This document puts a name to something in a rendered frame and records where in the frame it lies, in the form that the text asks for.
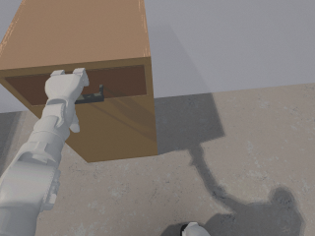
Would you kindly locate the cabinet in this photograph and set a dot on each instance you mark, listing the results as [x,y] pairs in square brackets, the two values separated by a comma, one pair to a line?
[52,35]

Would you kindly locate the robot right thigh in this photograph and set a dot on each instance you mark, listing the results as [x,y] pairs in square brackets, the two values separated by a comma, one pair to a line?
[195,231]

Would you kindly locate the handle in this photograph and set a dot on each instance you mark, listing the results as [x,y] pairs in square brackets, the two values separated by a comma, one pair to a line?
[91,97]

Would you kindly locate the drawer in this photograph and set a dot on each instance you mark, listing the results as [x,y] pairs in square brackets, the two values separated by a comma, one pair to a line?
[117,82]

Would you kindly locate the left robot hand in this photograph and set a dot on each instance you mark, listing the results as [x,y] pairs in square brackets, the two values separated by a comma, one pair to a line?
[68,85]

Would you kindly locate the left robot upper arm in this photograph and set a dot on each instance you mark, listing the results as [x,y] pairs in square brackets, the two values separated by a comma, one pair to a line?
[30,188]

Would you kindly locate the left robot forearm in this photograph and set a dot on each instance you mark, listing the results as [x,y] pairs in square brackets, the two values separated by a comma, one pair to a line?
[48,137]

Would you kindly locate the robot right shin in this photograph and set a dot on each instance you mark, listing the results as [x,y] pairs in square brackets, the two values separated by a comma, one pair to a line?
[192,224]

